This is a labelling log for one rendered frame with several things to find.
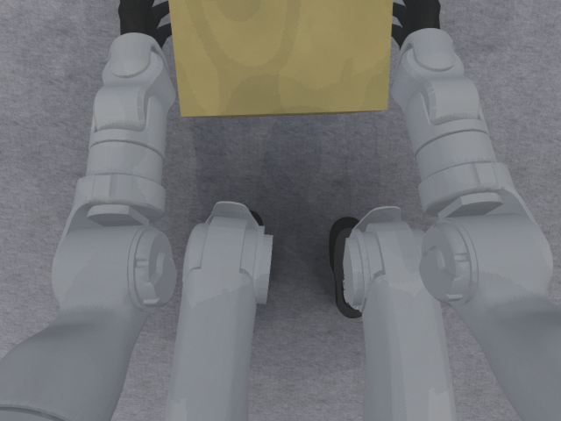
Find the robot right thigh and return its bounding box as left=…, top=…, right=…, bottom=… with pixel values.
left=343, top=221, right=457, bottom=421

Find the carton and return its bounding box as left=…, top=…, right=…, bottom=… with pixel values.
left=168, top=0, right=393, bottom=118

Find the left robot upper arm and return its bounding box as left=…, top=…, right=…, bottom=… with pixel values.
left=0, top=225, right=177, bottom=421

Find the right robot upper arm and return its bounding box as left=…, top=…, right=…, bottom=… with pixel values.
left=419, top=213, right=561, bottom=421

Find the right robot hand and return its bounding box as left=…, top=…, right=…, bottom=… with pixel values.
left=391, top=0, right=441, bottom=50

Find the right robot shin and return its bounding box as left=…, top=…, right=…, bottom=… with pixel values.
left=343, top=206, right=425, bottom=310

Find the left robot hand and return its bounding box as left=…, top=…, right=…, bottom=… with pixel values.
left=118, top=0, right=172, bottom=50

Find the robot right forearm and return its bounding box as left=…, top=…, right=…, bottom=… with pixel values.
left=391, top=28, right=553, bottom=275

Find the robot left forearm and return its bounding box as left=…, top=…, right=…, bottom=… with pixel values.
left=52, top=32, right=175, bottom=302

